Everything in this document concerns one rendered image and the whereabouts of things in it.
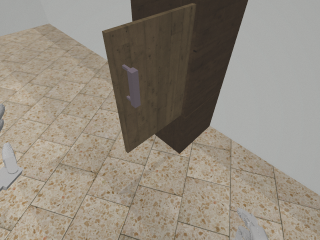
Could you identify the robot right hand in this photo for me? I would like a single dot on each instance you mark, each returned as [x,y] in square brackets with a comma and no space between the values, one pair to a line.
[255,232]

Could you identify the cupboard door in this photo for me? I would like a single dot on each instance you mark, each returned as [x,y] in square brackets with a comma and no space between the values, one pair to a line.
[158,46]

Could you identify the robot left hand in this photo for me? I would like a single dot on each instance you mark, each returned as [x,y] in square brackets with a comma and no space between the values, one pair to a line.
[11,171]

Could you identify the handle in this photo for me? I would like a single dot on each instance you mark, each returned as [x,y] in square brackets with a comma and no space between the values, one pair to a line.
[134,87]

